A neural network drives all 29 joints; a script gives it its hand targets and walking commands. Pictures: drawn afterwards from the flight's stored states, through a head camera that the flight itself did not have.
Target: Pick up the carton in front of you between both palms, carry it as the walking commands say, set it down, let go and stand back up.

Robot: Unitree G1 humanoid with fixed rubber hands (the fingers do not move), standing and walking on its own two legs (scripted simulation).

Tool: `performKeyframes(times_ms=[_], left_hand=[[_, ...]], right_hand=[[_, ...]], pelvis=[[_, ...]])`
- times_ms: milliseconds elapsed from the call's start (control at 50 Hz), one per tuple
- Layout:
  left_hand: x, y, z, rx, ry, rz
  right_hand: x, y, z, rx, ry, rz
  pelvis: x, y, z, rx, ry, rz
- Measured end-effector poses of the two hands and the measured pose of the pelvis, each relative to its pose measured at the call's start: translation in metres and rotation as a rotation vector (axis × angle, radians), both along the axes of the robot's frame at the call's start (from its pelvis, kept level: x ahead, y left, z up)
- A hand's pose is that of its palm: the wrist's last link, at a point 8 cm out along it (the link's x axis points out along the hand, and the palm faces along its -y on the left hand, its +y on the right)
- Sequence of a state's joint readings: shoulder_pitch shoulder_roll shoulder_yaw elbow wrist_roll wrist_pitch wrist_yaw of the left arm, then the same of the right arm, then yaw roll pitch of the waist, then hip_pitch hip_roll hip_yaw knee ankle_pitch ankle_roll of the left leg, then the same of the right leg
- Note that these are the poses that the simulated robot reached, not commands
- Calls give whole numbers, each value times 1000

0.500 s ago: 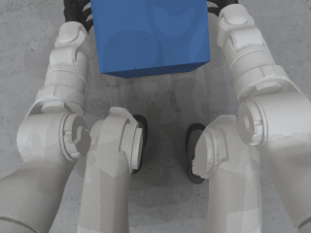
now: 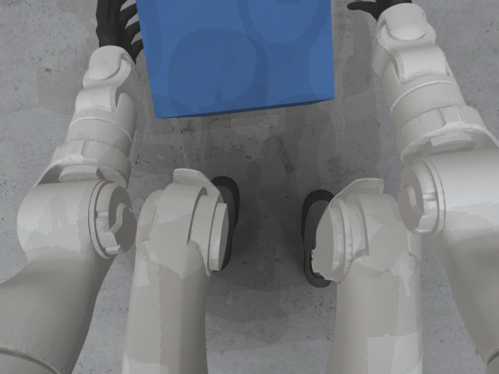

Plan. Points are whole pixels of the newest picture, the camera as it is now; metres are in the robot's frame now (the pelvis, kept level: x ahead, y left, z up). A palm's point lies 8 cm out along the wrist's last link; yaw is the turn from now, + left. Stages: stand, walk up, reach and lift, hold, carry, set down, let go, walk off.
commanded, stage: set down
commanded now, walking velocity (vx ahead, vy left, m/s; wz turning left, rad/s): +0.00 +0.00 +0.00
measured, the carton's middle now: (243, 41) +0.50 +0.05 -0.24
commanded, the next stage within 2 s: let go in 1.20 s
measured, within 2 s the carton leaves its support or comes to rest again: neither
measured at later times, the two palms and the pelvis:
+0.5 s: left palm (49, 23) +0.48 +0.22 -0.06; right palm out of the picture +0.55 -0.15 -0.06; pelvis +0.01 +0.01 +0.06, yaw +0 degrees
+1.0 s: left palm out of the picture +0.48 +0.23 +0.09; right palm out of the picture +0.55 -0.17 +0.09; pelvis +0.03 +0.00 +0.19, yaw -1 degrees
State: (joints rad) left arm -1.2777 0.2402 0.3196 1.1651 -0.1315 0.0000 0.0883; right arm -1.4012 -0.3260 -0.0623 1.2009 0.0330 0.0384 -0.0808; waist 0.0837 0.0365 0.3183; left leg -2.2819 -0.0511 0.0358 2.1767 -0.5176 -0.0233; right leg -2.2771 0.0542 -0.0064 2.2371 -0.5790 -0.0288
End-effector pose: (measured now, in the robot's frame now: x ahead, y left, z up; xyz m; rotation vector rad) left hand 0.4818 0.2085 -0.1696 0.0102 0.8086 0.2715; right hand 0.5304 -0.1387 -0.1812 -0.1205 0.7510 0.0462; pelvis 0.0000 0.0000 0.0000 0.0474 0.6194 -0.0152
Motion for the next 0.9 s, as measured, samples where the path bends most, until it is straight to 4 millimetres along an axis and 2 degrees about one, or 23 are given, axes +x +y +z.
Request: performKeyframes(times_ms=[60,120,240,340,520,900], left_hand=[[-6,7,-7,9,1,16],[-6,10,-9,7,-17,19],[4,12,9,2,-91,22],[7,13,48,-3,-160,21],[1,12,119,-5,-149,19],[0,19,232,5,-173,16]], right_hand=[[-5,-19,-6,-20,9,-28],[-3,-29,-3,-21,-8,-35],[14,-24,21,-3,-77,-26],[20,-14,57,-4,-120,-13],[16,-16,129,-15,-93,-32],[17,-27,238,-12,-110,-7]], pelvis=[[1,0,2,-2,5,-5],[3,0,2,-5,10,-10],[5,2,4,-11,27,-11],[8,4,17,-16,44,-1],[14,5,70,-19,121,8],[26,2,164,-16,183,-5]])
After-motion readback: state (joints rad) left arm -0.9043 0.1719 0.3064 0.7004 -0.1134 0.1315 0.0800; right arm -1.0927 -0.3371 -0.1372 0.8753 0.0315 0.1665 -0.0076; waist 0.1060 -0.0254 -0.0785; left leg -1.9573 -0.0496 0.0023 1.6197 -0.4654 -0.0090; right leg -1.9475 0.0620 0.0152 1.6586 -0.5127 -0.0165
